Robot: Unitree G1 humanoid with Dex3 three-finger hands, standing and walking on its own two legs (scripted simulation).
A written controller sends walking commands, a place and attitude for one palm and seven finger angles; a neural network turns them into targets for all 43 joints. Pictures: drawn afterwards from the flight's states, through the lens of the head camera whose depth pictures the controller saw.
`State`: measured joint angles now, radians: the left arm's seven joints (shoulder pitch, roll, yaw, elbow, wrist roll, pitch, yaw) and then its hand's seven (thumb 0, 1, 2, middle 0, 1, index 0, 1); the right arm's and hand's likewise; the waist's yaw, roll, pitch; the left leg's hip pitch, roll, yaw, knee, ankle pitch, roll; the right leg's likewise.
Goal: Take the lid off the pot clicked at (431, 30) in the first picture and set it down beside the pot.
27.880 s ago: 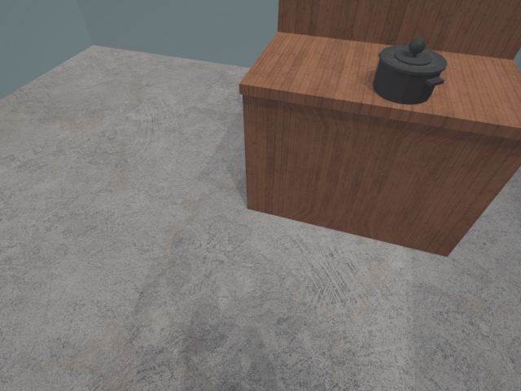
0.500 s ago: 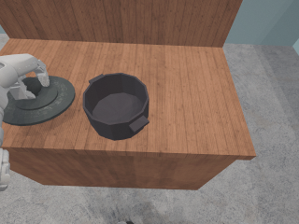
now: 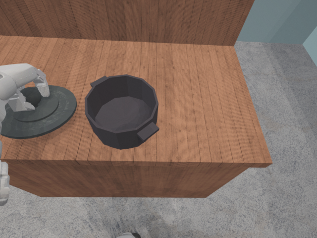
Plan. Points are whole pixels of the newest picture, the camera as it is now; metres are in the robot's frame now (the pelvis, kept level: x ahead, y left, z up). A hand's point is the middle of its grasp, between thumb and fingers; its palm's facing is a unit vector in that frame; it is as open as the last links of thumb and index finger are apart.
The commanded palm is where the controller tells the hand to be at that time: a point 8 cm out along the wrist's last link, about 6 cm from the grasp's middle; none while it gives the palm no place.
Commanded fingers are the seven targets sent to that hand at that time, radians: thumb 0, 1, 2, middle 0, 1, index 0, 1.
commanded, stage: lower the lid onto the table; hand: left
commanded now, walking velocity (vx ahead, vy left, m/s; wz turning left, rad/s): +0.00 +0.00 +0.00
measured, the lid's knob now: (30, 96) +0.46 +0.32 +0.05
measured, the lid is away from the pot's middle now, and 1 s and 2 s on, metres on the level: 0.23 0.24 0.24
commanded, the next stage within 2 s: open the fingers wide in 0.94 s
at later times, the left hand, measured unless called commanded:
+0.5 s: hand (29, 107) +0.43 +0.32 +0.05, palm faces -0.50 -0.09 -0.86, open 7.5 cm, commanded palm +0.47 +0.32 +0.12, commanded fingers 0.00 0.66 0.96 -0.90 -1.02 -0.89 -1.02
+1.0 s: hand (31, 111) +0.43 +0.33 +0.03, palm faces -0.51 -0.10 -0.85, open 7.4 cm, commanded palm +0.48 +0.32 +0.08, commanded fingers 0.00 0.66 0.96 -0.90 -1.02 -0.89 -1.02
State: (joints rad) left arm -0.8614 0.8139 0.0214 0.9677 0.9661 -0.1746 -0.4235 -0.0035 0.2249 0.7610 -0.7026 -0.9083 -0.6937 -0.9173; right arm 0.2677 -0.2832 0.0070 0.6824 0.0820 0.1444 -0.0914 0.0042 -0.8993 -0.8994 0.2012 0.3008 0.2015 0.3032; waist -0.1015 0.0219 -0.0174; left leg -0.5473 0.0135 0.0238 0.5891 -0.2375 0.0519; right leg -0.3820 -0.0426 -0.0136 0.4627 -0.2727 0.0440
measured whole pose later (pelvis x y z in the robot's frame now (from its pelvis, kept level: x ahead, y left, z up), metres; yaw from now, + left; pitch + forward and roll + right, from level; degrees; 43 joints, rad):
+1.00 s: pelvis -0.01 +0.01 -0.02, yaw -2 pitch +15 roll -4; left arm -0.88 0.82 0.02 1.10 1.00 -0.21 -0.35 0.00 0.21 0.74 -0.73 -0.95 -0.73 -0.95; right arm 0.33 -0.29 0.01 0.71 0.08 0.12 -0.12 0.00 -0.90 -0.90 0.20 0.30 0.20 0.30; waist -0.13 0.02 -0.06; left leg -0.72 0.03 0.03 0.74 -0.29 0.07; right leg -0.55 -0.03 0.01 0.61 -0.32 0.04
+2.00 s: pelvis -0.02 +0.04 -0.02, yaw -2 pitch +14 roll -5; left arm -0.86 0.73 -0.02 1.04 1.01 -0.15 -0.25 0.00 0.03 0.65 -0.39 -0.87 -0.39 -0.88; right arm 0.35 -0.27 0.00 0.69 0.07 0.14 -0.08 0.00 -0.90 -0.90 0.20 0.30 0.20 0.30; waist -0.12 0.03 -0.08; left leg -0.72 0.01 0.05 0.75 -0.28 0.10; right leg -0.55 -0.04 0.03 0.61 -0.31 -0.01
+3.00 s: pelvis -0.02 +0.04 -0.01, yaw +0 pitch +10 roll -4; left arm -0.91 0.75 -0.06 0.92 0.97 -0.11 -0.37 0.00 -0.03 0.69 -0.38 -0.82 -0.38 -0.83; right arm 0.33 -0.28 0.00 0.66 0.08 0.13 -0.07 0.00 -0.90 -0.90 0.20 0.30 0.20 0.30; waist -0.09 0.04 -0.05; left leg -0.58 -0.02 0.04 0.64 -0.24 0.11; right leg -0.40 -0.06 0.02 0.49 -0.27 -0.02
